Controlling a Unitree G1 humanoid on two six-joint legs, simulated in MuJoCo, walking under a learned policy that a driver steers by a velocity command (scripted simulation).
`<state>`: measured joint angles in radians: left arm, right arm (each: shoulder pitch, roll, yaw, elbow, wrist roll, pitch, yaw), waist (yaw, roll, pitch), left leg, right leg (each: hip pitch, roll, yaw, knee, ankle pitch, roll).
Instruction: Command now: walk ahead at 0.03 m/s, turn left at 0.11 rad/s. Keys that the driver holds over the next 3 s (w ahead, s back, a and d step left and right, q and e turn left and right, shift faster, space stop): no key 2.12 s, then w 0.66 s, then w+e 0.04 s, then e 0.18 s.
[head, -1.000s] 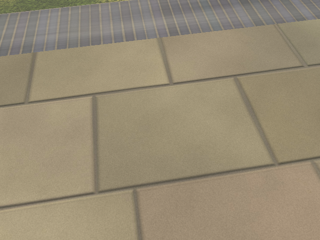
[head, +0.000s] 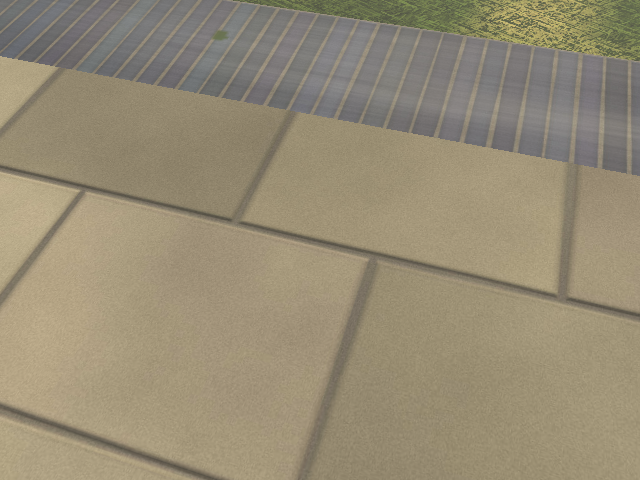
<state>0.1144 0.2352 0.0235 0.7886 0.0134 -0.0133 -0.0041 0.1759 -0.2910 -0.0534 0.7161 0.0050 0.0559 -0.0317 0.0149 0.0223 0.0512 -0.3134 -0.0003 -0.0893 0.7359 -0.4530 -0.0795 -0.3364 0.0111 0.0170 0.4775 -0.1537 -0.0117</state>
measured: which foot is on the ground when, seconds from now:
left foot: up 0.00-0.04, down 0.06-1.00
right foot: down 0.00-1.00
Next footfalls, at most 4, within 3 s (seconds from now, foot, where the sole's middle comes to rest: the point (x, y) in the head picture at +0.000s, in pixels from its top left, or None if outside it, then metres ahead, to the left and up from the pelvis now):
0.06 left None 0.03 0.15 -0.77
2.84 left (287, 466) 0.49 0.13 -0.77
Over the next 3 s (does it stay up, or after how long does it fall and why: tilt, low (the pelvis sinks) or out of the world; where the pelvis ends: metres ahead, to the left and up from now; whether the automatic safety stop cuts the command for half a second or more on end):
stays up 0.37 0.05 0.00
